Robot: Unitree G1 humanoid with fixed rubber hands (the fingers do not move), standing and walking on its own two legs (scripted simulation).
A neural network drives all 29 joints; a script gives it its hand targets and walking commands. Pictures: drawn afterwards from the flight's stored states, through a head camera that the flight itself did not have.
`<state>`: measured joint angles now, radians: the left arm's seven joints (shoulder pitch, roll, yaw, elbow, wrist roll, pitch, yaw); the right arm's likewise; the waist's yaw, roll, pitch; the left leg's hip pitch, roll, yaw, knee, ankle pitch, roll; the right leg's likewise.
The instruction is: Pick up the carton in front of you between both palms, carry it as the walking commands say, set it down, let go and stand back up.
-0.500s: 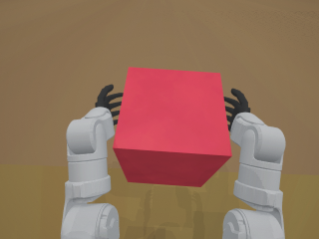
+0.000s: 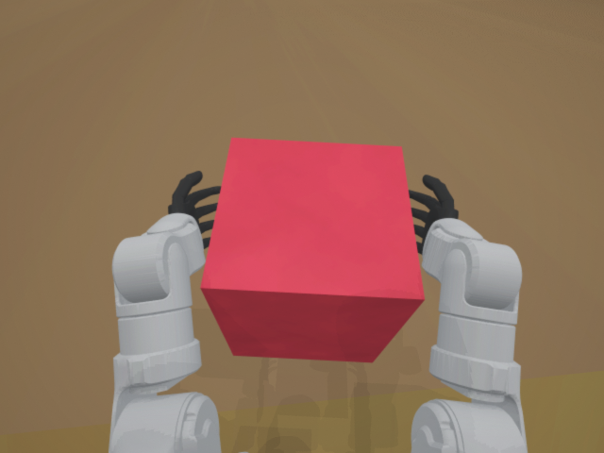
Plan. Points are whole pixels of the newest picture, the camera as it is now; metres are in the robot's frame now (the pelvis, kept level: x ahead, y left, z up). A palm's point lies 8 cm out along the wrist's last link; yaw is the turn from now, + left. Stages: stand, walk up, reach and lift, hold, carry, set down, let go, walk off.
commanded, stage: carry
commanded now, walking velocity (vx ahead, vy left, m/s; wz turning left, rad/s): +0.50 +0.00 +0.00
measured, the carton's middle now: (309, 261) +0.35 -0.02 +0.06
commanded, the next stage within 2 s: none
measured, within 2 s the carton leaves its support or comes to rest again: neither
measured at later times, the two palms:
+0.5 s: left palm (212, 91) +0.62 +0.13 +0.16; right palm (391, 82) +0.65 -0.17 +0.16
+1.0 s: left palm (226, 20) +0.93 +0.13 +0.16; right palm (364, 21) +0.91 -0.17 +0.16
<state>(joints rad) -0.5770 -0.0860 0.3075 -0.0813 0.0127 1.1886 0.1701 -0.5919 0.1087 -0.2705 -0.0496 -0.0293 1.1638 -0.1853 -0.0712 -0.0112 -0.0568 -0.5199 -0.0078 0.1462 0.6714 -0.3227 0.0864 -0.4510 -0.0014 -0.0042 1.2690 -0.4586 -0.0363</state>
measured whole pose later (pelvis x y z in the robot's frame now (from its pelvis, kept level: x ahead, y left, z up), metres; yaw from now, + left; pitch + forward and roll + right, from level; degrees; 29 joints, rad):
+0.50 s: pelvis +0.29 -0.05 +0.03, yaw +2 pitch +5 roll +0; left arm -0.57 -0.11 0.28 -0.07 0.02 1.16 0.18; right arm -0.59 0.11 -0.32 -0.08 -0.03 1.17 -0.17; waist 0.07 0.02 -0.04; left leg -0.55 0.00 0.02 1.27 -0.41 0.04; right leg -0.45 0.01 -0.13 0.59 -0.31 -0.08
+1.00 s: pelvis +0.59 +0.00 +0.05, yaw +0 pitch +5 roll -2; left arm -0.49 -0.15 0.30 -0.09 0.07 1.17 0.16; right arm -0.48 0.14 -0.29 -0.07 -0.04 1.14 -0.16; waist -0.05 0.00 -0.07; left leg -0.34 0.00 0.13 0.47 -0.23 0.08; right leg -0.57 -0.03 -0.04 1.11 -0.36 -0.01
